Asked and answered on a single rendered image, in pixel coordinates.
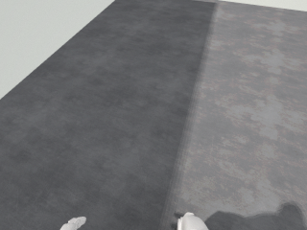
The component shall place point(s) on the robot right shin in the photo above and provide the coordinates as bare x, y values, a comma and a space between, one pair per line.
189, 214

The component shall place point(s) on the robot right thigh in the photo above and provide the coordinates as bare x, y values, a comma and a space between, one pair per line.
189, 222

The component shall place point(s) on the robot left hand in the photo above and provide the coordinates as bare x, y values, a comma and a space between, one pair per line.
74, 223

